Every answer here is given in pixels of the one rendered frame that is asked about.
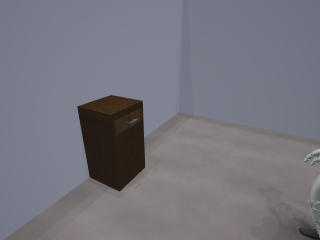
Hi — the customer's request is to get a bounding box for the drawer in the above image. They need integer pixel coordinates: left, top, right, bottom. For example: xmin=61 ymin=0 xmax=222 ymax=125
xmin=114 ymin=108 xmax=142 ymax=135

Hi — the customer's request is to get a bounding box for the robot right hand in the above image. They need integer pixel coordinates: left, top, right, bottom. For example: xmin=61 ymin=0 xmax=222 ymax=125
xmin=303 ymin=149 xmax=320 ymax=166

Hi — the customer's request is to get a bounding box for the handle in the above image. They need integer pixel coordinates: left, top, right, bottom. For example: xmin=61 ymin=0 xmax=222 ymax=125
xmin=126 ymin=119 xmax=138 ymax=125

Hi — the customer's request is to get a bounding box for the cabinet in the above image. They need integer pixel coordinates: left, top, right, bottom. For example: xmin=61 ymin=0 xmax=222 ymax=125
xmin=77 ymin=95 xmax=145 ymax=192

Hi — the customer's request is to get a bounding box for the right robot shin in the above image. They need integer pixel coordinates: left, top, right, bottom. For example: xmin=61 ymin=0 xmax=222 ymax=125
xmin=308 ymin=200 xmax=320 ymax=234

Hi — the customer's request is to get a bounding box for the robot right thigh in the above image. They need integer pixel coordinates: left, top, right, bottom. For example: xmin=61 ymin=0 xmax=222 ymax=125
xmin=310 ymin=175 xmax=320 ymax=211

